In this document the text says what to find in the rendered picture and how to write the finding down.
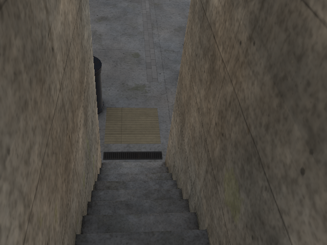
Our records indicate stairs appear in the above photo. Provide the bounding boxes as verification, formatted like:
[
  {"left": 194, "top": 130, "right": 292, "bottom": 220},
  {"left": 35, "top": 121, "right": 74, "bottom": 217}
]
[{"left": 75, "top": 162, "right": 209, "bottom": 245}]

